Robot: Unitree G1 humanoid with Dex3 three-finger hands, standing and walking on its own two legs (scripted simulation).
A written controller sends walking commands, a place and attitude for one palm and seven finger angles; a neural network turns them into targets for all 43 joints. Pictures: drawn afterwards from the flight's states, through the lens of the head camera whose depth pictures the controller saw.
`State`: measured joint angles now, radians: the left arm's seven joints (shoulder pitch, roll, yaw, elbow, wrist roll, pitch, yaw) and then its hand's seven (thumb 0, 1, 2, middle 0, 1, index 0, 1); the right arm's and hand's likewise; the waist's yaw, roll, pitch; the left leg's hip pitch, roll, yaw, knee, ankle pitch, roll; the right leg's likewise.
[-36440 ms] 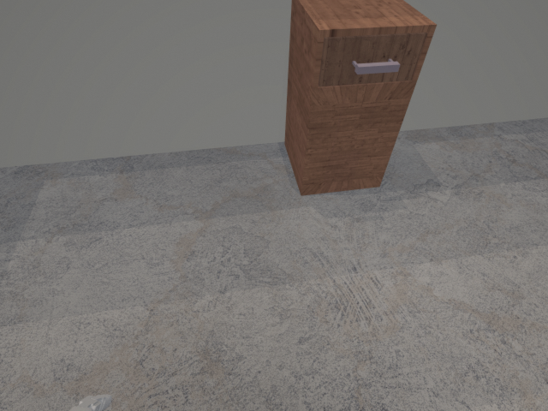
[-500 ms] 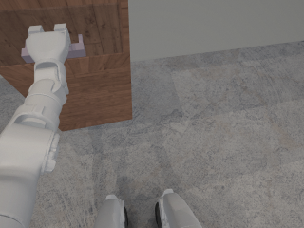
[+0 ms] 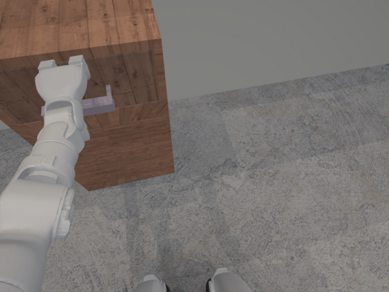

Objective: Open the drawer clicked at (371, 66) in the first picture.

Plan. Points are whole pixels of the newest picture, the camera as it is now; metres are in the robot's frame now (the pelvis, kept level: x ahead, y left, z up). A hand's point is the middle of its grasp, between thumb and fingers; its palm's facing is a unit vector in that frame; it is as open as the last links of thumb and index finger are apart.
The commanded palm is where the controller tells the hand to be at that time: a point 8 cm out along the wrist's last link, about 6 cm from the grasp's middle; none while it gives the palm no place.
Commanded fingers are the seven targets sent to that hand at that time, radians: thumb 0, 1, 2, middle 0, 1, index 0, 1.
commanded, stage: lift the hand off the handle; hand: left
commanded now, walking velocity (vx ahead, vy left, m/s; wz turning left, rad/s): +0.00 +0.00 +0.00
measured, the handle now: (79, 101) +0.57 +0.22 -0.03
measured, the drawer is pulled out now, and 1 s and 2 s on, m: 0.00 0.00 0.00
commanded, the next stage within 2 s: draw the hand back to the body in 0.72 s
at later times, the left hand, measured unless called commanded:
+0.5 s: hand (53, 87) +0.50 +0.21 +0.10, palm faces +0.00 -0.01 -1.00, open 13.8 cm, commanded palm +0.49 +0.21 +0.16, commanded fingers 0.00 -0.50 0.30 -0.30 -1.20 -0.30 -1.20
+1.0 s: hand (50, 90) +0.48 +0.21 +0.12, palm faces +0.02 -0.05 -1.00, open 13.8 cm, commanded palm +0.44 +0.22 +0.18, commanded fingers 0.00 -0.50 0.30 -0.30 -1.20 -0.30 -1.20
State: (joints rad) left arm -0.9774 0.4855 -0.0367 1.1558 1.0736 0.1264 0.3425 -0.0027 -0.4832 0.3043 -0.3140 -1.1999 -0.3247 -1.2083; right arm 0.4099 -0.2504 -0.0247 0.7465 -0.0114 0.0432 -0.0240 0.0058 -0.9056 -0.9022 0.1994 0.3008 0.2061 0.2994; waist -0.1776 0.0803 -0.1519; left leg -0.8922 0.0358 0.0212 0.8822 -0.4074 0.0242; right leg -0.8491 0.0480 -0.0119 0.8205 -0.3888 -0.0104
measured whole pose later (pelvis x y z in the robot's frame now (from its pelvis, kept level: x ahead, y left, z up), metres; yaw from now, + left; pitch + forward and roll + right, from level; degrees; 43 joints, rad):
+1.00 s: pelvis +0.01 +0.00 +0.03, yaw -1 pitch +14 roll -1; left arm -0.73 0.46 -0.02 0.85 1.04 0.03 0.19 0.00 -0.48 0.30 -0.31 -1.20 -0.32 -1.20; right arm 0.41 -0.27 -0.06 0.72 0.02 0.09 -0.03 0.01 -0.91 -0.90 0.20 0.30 0.20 0.30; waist -0.09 0.07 -0.14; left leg -0.55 0.02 0.06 0.64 -0.33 0.02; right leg -0.53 0.04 0.03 0.61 -0.32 -0.01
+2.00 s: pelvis +0.00 -0.02 +0.05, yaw +2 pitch -4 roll +0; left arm 0.42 0.30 0.24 -0.35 -0.07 -0.10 0.09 0.00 0.22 0.61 -0.25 -0.74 -0.26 -0.74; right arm 0.22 -0.25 0.02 0.66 0.00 -0.08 -0.08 0.02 -0.90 -0.90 0.20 0.30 0.21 0.30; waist 0.03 0.07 0.01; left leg -0.10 0.02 0.01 0.39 -0.22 -0.01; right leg -0.06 0.04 -0.02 0.36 -0.23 -0.04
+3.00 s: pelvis -0.04 +0.00 +0.04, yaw +3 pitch +1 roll -2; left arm 0.65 0.42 0.37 -0.63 -0.05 -0.17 0.13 0.01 0.89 0.90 -0.21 -0.30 -0.22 -0.30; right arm 0.19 -0.21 0.01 0.55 0.01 -0.03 -0.08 0.02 -0.90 -0.90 0.20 0.30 0.21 0.30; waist -0.02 -0.02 -0.02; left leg -0.34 0.00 0.00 0.55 -0.23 0.03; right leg -0.28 0.02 -0.03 0.48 -0.22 0.00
